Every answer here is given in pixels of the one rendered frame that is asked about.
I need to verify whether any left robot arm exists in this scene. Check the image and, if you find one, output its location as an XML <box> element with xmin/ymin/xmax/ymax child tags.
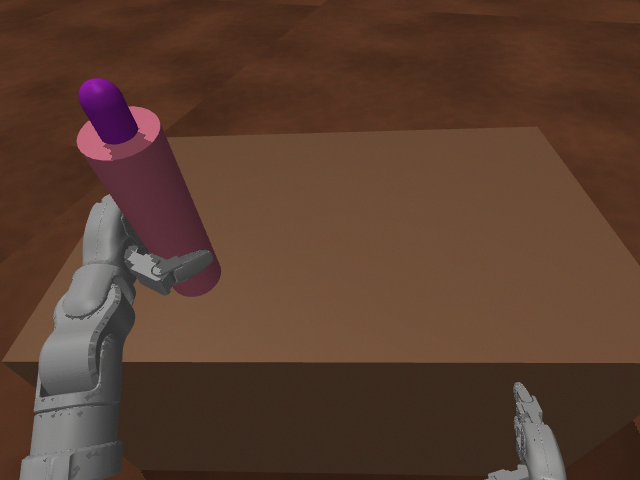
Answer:
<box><xmin>19</xmin><ymin>264</ymin><xmax>136</xmax><ymax>480</ymax></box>

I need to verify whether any right robot hand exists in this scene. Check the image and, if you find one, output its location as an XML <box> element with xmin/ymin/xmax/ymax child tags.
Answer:
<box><xmin>485</xmin><ymin>382</ymin><xmax>567</xmax><ymax>480</ymax></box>

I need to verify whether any bottle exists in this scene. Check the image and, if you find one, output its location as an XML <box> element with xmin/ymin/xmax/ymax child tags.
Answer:
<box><xmin>77</xmin><ymin>78</ymin><xmax>221</xmax><ymax>297</ymax></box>

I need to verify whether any left robot hand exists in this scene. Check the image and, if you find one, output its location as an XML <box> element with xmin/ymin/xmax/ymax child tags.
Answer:
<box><xmin>82</xmin><ymin>194</ymin><xmax>213</xmax><ymax>296</ymax></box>

